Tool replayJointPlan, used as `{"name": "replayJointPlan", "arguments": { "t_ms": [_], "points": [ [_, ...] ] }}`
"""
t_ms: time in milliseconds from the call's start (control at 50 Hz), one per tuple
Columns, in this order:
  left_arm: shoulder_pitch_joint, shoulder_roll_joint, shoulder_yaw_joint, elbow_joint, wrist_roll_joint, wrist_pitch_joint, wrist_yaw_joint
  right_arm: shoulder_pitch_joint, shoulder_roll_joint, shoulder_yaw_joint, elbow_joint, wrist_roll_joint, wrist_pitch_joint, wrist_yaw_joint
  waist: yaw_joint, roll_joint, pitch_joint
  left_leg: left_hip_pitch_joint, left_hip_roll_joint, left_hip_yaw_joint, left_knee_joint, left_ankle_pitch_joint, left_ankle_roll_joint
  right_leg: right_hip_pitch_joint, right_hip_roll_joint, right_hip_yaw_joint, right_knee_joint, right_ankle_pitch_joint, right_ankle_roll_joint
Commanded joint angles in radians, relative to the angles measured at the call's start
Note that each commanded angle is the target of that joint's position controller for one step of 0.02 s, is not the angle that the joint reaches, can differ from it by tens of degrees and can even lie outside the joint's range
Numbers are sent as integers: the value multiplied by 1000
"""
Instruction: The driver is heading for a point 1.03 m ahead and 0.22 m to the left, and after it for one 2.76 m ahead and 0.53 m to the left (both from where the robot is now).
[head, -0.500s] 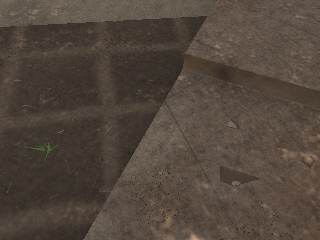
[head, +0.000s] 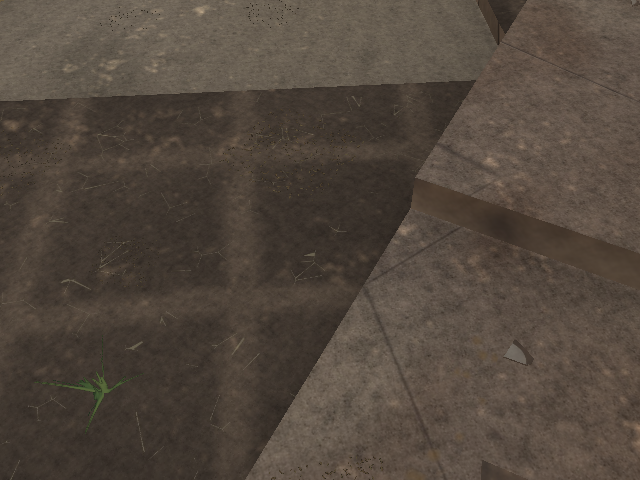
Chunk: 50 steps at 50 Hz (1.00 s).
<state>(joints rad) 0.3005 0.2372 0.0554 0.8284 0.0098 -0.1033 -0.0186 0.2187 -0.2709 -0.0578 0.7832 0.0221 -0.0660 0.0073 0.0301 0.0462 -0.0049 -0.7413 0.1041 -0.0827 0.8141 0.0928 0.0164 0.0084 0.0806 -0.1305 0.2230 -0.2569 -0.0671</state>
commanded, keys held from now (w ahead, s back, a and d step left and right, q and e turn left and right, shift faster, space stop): w+q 0.58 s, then w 0.40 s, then w+e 0.02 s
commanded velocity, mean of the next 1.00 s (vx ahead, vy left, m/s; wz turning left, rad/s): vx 0.50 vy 0.00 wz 0.40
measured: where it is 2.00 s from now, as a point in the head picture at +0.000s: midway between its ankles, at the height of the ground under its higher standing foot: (222, 290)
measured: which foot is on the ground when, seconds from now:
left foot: up 0.00-0.16, down 0.18-0.70, up 0.72-1.00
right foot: down 0.00-0.20, up 0.22-0.66, down 0.68-1.00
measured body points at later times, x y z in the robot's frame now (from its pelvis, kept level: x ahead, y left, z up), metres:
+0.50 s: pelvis +0.28 +0.06 +0.00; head +0.31 +0.09 +0.45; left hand +0.41 +0.36 -0.08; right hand +0.44 -0.18 -0.10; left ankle +0.25 +0.13 -0.74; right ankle +0.49 -0.09 -0.68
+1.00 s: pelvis +0.56 +0.10 +0.00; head +0.59 +0.10 +0.45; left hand +0.44 +0.35 -0.12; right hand +0.84 -0.04 -0.09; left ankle +0.60 +0.31 -0.69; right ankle +0.56 -0.01 -0.74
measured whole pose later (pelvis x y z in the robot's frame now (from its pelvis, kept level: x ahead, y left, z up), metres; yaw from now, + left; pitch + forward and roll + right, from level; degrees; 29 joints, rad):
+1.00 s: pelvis +0.56 +0.10 +0.00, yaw +26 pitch +2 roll -1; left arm 0.39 0.26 0.05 0.85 -0.02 -0.10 -0.01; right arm 0.15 -0.30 -0.06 0.65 0.00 -0.07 0.01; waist 0.08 0.06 0.00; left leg -0.64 0.09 -0.09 0.76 0.01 0.00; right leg -0.12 0.06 -0.02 0.31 -0.23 -0.05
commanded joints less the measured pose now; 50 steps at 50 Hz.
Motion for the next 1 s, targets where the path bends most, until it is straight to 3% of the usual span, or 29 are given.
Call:
{"name": "replayJointPlan", "arguments": {
  "t_ms": [20, 80, 140, 160, 180, 200, 220, 240, 260, 280, 300, 320, 360, 420, 500, 560, 620, 660, 680, 700, 720, 740, 760, 780, 840, 880, 920, 1000],
  "points": [
    [2, 154, 36, -33, -9, -6, 15, -114, -27, 6, -102, -1, -16, 23, 34, -70, 102, -29, -5, 34, -114, 46, 20, -11, -317, 45, -81, 433, -106],
    [25, 172, 41, -13, -18, 21, 24, -173, -30, 8, -159, -2, -18, 48, 45, -69, 111, -76, -20, 83, -167, -62, 47, 109, -354, 23, -13, 535, -95],
    [-8, 216, 50, -25, -21, 45, 38, -124, -69, -11, -190, 1, -10, 61, -10, -127, 32, 94, -103, 182, -181, -217, 99, 131, -347, -27, 161, 962, -57],
    [-17, 232, 53, -30, -20, 52, 44, -36, -102, -28, -179, 2, -7, 59, -62, -144, -28, 222, -146, 204, -183, -254, 125, 117, -336, -40, 297, 1078, -46],
    [-34, 232, 49, -37, -23, 56, 49, 129, -153, -56, -146, 1, -5, 48, -155, -127, -116, 475, -183, 194, -245, -197, 162, 19, -298, -62, 519, 1057, -19],
    [-14, 187, 30, -60, -8, 42, 50, 269, -247, -87, -126, -2, 7, 24, -204, 10, -225, 786, -27, -62, -274, -169, 230, -229, -234, -68, 848, 694, 21],
    [93, 56, -15, -101, 5, 9, 23, 223, -311, -93, -153, 4, -3, 23, -80, 250, -358, 1140, 234, -676, -400, -292, 457, -665, 8, 73, 1241, -277, 83],
    [-16, 162, 7, -112, -20, -34, 0, 263, -220, -69, -158, -7, -6, 24, -165, 112, -428, 1175, 228, -751, -502, -398, 420, -775, -37, 278, 1277, -266, 48],
    [-113, 184, 11, -151, -56, -48, -7, 223, -174, -56, -161, -16, -9, 21, -159, 55, -270, 1061, 193, -590, -505, -361, 357, -816, -84, 269, 1226, -200, 26],
    [-142, 160, 3, -165, -42, -53, -1, 147, -152, -48, -171, -12, -11, 23, -101, -80, -143, 873, 151, -465, -515, -236, 322, -795, -126, 250, 1116, -139, 22],
    [-137, 166, 10, -158, -19, -45, 8, 88, -122, -38, -189, -13, -13, 21, -63, -90, -106, 756, 117, -382, -524, -127, 305, -734, -160, 241, 1027, -104, 30],
    [-109, 168, 15, -155, -10, -31, 8, 54, -114, -33, -207, -21, -12, 19, -30, -62, -79, 663, 84, -336, -548, -75, 301, -670, -177, 240, 989, -82, 40],
    [-76, 153, 15, -148, 1, -5, 14, 35, -125, -35, -209, -15, -13, 11, -3, -36, -53, 562, 52, -280, -579, -15, 303, -633, -181, 214, 909, -51, 74],
    [-148, 128, 5, -171, 11, 12, 27, 65, -160, -43, -190, -12, -11, -9, -18, -16, -15, 472, 10, -199, -591, 16, 285, -632, -166, 190, 729, 86, 126],
    [-293, 102, -8, -201, 1, 4, 19, 114, -170, -46, -165, 0, 4, -20, -83, 38, -7, 444, -44, -172, -554, -140, 218, -546, -107, 179, 425, 325, 133],
    [-352, 127, 1, -223, -11, -11, 7, 151, -174, -49, -146, 6, 11, -18, -107, 55, -5, 501, -13, -254, -504, -218, 208, -521, -83, 200, 330, 319, 121],
    [-322, 161, 18, -217, -14, -32, -7, 150, -162, -47, -134, 5, 21, -25, -87, 79, -14, 603, 31, -333, -427, -209, 197, -488, -83, 208, 272, 233, 83],
    [-206, 178, 34, -188, -8, -44, -3, 126, -135, -38, -139, 0, 25, -23, -24, 101, -53, 612, 1, -325, -332, -103, 162, -328, -80, 179, 218, 202, 33],
    [-91, 216, 48, -172, 4, -51, 2, 122, -89, -20, -148, -10, 21, -18, 28, 58, -152, 560, -44, -269, -147, -98, 130, -134, -180, 267, 233, 186, -29],
    [35, 299, 71, -145, 18, -46, 4, 231, -48, -6, -158, 5, 13, -18, 20, -170, -286, 264, -170, -127, 166, -289, 51, 208, -363, 596, 215, 48, -184],
    [96, 274, 72, -111, -11, -36, -8, 268, -74, -3, -156, 11, 3, -21, 31, -370, -291, 33, -193, -96, 378, -655, 22, 293, -471, 917, 90, -192, -257],
    [72, 197, 50, -117, -30, -30, -9, 191, -151, -21, -154, 16, 1, -19, 51, -243, -164, -54, -147, -131, 451, -607, 25, 208, -455, 869, 60, -291, -222],
    [31, 171, 40, -125, -21, -20, -6, 108, -161, -22, -166, 8, 4, -19, 49, -151, -79, -51, -109, -95, 462, -531, 26, 100, -415, 726, 62, -227, -185],
    [-3, 156, 32, -123, -11, -15, -6, 49, -150, -21, -184, -6, 2, -18, 34, -111, -15, -42, -84, -72, 406, -480, 28, -5, -374, 626, 43, -115, -173],
    [-38, 132, 19, -112, -10, -14, -5, 52, -99, -15, -185, -14, 4, -7, -16, -144, -1, 74, -29, -25, 233, -415, 15, -137, -298, 459, -8, 139, -160],
    [-22, 174, 31, -94, -8, -22, -3, 41, -78, -8, -183, -21, -2, -5, -19, -133, -25, 90, -16, -6, 192, -330, -2, -143, -308, 407, -22, 294, -188],
    [13, 185, 33, -65, -17, -26, 3, -1, -89, -15, -183, -17, -7, -3, -13, -112, -6, 58, -8, -16, 81, -175, -16, -131, -282, 332, -20, 366, -178],
    [69, 179, 25, -24, -42, -4, 15, -134, -40, 3, -207, -20, -20, 13, 38, -122, 15, 132, -29, 15, -180, 60, -16, -156, -240, 254, 20, 315, -137]
  ]
}}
